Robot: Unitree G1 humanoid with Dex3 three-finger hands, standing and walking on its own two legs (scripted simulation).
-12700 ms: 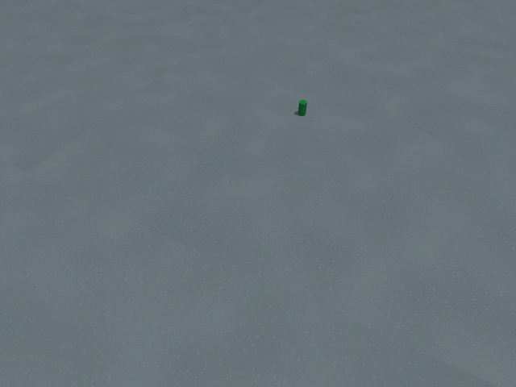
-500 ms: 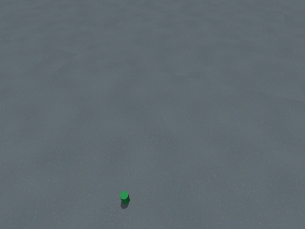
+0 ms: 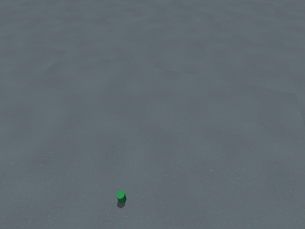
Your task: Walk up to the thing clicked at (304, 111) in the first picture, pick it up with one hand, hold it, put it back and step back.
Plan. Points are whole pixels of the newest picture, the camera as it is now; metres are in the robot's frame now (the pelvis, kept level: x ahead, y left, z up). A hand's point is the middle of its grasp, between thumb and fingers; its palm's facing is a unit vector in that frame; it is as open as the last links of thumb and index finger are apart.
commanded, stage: walk up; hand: left
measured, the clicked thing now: (121, 197) +0.45 +0.22 -0.73
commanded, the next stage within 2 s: stand in 0.54 s
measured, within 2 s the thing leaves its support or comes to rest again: neither
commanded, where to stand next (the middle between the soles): +0.06 +0.01 m, yaw +1 degrees
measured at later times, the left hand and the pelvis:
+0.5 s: hand out of the picture +0.08 +0.26 -0.15, palm faces -0.02 -0.94 -0.33, open 7.4 cm; pelvis -0.01 +0.00 +0.00, yaw -1 degrees
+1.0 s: hand out of the picture +0.05 +0.26 -0.15, palm faces -0.03 -0.93 -0.35, open 7.4 cm; pelvis -0.03 +0.01 +0.01, yaw +0 degrees
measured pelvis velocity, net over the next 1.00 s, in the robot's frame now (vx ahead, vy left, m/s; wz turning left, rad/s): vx -0.03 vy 0.01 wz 0.00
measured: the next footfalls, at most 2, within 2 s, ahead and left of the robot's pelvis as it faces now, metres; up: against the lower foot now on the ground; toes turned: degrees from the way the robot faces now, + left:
none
